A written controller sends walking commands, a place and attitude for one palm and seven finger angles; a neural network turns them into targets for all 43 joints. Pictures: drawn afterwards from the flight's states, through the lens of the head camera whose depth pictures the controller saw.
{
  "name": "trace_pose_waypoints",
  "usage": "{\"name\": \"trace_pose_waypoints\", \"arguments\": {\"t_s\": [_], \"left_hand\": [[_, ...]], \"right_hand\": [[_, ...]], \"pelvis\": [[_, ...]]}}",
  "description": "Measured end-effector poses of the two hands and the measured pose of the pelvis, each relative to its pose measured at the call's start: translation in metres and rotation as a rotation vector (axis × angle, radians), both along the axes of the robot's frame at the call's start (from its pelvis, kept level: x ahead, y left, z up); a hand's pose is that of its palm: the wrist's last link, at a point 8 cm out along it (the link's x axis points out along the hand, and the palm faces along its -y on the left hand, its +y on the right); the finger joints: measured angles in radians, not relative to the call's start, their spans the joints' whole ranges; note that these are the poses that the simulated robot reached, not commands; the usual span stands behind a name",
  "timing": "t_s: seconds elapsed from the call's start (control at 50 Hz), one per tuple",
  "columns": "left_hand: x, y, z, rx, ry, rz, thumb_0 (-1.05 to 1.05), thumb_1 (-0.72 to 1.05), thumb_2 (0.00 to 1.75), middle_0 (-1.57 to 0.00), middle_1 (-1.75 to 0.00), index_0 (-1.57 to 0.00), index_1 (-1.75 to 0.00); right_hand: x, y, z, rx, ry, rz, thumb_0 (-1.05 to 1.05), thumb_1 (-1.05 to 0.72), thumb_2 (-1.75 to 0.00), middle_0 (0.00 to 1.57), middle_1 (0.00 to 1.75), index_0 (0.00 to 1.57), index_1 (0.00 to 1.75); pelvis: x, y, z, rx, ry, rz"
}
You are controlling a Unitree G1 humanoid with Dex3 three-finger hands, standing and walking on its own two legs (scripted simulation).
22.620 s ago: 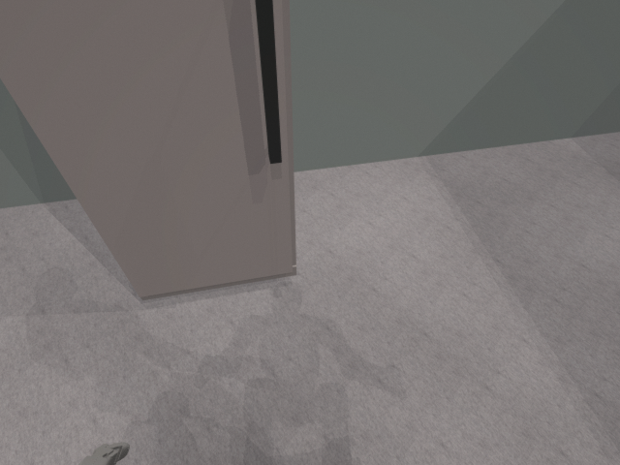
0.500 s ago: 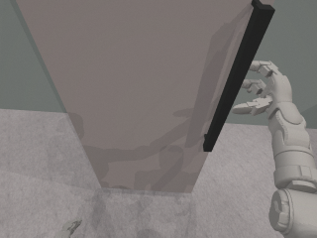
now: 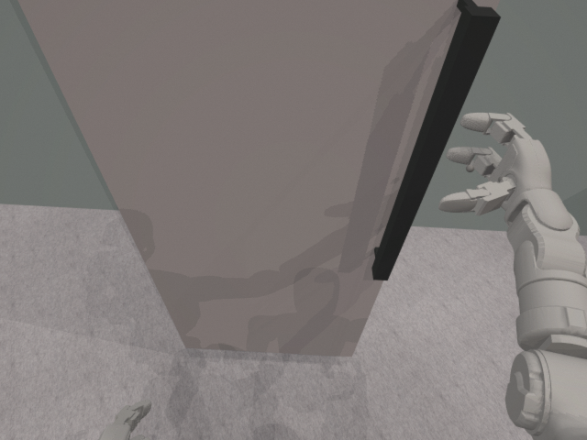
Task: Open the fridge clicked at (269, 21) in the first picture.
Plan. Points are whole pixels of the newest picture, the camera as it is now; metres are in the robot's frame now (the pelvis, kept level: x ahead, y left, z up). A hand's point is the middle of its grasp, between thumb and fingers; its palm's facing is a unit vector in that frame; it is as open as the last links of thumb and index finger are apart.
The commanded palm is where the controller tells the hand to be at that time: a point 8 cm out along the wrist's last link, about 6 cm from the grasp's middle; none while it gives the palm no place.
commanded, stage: move the hooked fingers beside the handle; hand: right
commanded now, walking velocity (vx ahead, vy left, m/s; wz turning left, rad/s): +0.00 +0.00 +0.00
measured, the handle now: (410, 176) +0.48 -0.13 +0.13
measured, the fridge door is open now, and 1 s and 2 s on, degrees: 0 0 0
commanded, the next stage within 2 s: feel for the door with the fingertips in 0.90 s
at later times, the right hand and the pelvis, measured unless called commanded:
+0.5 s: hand (479, 165) +0.44 -0.20 +0.19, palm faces -0.02 +1.00 +0.00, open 14.0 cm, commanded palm +0.42 -0.25 +0.18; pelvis +0.00 +0.00 +0.00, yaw +0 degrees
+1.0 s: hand (485, 171) +0.43 -0.20 +0.18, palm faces -0.03 +1.00 +0.00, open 14.0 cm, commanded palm +0.41 -0.25 +0.18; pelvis +0.01 -0.01 +0.00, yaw +0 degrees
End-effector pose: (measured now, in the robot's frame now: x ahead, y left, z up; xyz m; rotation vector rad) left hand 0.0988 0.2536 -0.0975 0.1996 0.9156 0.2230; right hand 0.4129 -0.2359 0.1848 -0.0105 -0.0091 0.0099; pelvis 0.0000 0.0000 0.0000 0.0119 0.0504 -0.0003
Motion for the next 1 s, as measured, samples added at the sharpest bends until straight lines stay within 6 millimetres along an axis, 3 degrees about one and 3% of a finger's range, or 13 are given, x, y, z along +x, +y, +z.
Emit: {"name": "trace_pose_waypoints", "arguments": {"t_s": [0.26,0.76,1.0], "left_hand": [[-0.004,0.004,0.0,0.013,0.015,0.001,0.01,0.9,0.9,-0.21,-0.3,-0.2,-0.3],[-0.018,0.004,-0.003,0.023,0.059,0.028,0.01,0.9,0.9,-0.21,-0.3,-0.2,-0.3],[0.0,0.0,0.0,0.012,0.018,0.01,0.01,0.9,0.9,-0.21,-0.3,-0.2,-0.3]], "right_hand": [[-0.002,-0.01,0.0,0.008,0.004,0.005,-0.02,0.5,-0.3,0.3,1.2,0.3,1.2],[0.014,-0.019,-0.008,0.02,0.001,0.009,-0.02,0.5,-0.3,0.3,1.2,0.3,1.2],[0.0,-0.021,-0.003,0.009,-0.01,0.018,-0.02,0.5,-0.3,0.3,1.2,0.3,1.2]], "pelvis": [[0.0,0.0,0.0,0.002,0.003,-0.005],[0.005,-0.003,-0.002,0.006,0.032,0.006],[0.009,-0.006,-0.001,0.007,0.016,0.003]]}}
